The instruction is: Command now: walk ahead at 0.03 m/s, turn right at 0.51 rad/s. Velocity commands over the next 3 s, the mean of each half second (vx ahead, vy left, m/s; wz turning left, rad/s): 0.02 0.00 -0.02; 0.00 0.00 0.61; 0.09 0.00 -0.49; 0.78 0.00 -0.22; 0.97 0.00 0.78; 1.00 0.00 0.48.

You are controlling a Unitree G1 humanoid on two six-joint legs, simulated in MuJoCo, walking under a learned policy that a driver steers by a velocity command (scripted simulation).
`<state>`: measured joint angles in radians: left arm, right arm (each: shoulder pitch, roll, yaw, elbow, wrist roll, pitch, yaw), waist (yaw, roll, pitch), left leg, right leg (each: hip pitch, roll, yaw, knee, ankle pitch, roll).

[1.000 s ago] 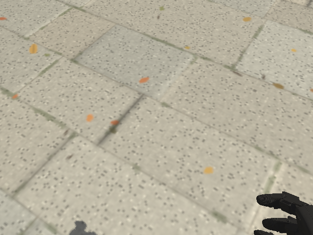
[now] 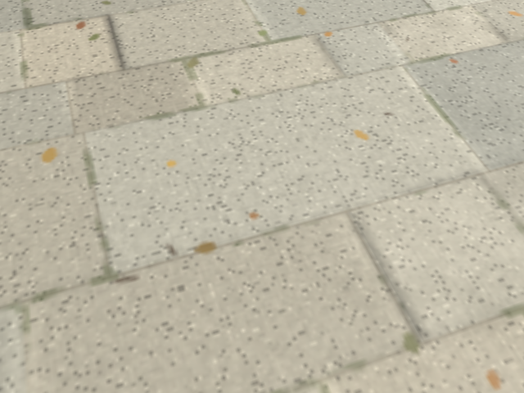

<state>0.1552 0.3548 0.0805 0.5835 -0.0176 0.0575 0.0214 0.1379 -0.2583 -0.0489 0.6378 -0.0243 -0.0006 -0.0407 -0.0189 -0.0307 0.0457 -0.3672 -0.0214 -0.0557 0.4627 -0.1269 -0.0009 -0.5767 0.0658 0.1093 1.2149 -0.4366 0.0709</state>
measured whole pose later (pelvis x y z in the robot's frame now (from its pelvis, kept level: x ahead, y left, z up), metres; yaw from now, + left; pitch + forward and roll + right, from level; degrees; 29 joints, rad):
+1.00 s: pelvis +0.00 +0.04 +0.01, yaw +23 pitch +2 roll -2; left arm 0.13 0.30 0.08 0.71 0.00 0.02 0.03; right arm 0.15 -0.29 -0.05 0.60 -0.01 0.03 -0.03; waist 0.00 -0.03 0.03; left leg -0.27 -0.09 -0.12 0.47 -0.23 0.07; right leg -0.52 -0.02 0.06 0.90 -0.31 0.09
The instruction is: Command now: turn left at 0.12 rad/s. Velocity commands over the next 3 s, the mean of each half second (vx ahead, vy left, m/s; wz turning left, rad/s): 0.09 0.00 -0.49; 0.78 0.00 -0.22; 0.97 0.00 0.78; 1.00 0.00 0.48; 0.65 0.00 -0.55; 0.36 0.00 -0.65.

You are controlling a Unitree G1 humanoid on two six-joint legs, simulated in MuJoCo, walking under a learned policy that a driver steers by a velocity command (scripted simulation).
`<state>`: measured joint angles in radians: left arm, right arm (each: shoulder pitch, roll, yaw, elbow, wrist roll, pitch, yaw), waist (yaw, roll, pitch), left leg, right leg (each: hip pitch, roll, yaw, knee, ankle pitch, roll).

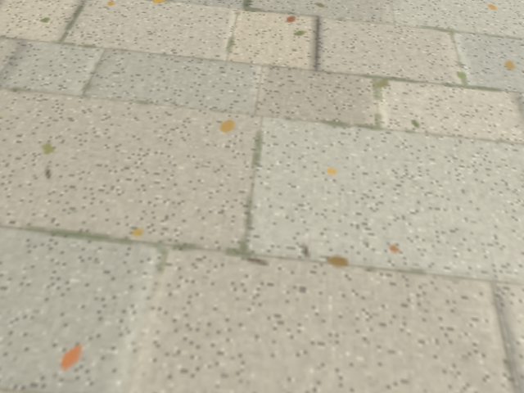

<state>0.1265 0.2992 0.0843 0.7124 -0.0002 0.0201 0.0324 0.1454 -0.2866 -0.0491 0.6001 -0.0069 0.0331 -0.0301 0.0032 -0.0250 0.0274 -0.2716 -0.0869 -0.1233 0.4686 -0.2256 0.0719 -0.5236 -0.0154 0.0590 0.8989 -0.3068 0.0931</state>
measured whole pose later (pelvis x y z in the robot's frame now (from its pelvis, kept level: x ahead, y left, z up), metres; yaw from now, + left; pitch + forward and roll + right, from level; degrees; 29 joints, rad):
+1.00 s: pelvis +0.23 -0.17 -0.02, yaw -24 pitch +3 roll +0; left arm 0.07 0.26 0.02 0.64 0.06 -0.06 -0.03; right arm 0.56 -0.22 -0.03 0.94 0.00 -0.06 0.01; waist -0.09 -0.01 0.02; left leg -0.14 0.05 -0.05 1.01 -0.41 0.09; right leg -0.46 0.00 -0.09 0.67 -0.26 -0.05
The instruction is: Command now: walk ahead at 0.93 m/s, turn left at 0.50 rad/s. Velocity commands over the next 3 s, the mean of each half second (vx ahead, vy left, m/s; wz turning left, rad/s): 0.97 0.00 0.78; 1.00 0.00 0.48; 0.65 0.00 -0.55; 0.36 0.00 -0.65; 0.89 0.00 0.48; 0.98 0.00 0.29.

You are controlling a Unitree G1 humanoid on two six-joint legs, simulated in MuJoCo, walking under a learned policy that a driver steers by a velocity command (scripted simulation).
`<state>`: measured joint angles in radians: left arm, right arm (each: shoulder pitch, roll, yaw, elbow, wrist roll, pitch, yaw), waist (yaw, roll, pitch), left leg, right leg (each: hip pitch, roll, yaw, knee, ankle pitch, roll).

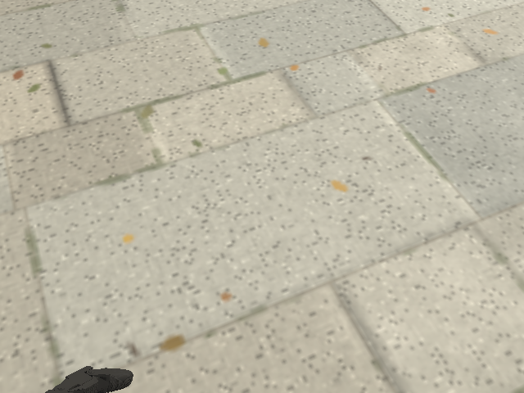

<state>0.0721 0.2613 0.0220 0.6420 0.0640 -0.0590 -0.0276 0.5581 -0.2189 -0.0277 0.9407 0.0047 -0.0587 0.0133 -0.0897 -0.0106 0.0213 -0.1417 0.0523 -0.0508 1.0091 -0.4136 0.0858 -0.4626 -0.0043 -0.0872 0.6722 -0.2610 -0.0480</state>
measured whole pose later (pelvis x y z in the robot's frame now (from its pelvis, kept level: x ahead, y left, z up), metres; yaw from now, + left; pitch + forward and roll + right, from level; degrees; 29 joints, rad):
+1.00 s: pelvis +0.88 +0.19 +0.02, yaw +39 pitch +1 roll -2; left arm 0.41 0.30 0.05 0.86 0.04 -0.08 -0.01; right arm 0.21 -0.31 -0.03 0.78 -0.04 -0.06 0.04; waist 0.02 0.04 0.01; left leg -0.52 -0.02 -0.08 1.23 -0.27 0.10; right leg -0.19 0.06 -0.06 0.42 -0.25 -0.05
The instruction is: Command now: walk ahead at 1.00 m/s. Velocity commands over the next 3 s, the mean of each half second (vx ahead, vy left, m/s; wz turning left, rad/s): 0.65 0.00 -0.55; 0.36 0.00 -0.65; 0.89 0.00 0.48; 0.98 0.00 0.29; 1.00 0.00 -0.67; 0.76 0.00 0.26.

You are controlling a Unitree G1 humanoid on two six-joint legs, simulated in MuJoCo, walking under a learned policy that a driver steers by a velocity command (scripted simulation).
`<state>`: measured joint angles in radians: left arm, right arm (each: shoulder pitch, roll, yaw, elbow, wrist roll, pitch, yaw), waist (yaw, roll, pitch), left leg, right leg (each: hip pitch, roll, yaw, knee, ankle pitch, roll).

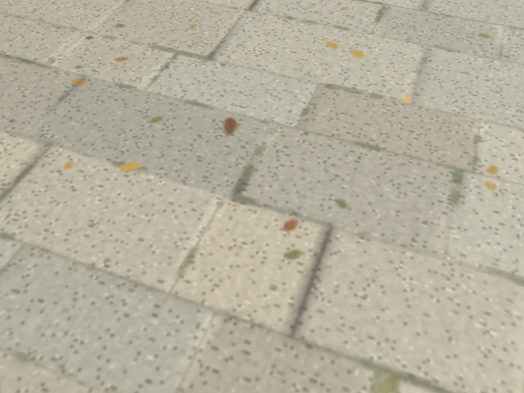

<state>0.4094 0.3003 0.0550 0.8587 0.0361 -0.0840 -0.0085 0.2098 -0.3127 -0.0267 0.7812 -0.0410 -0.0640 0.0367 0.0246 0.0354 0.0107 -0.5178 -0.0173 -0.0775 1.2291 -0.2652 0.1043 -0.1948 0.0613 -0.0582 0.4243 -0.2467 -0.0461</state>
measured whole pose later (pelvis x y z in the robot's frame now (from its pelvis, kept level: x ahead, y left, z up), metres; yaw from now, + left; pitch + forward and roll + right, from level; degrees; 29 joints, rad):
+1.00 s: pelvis +0.59 -0.09 +0.01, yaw -38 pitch +2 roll +1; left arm 0.32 0.29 0.05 0.64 0.03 -0.02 -0.03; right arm 0.14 -0.28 -0.04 0.77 -0.04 -0.01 0.04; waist 0.04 -0.01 -0.04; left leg -0.47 0.08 -0.01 0.68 -0.24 -0.05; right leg -0.25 0.09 0.09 0.41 -0.19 -0.08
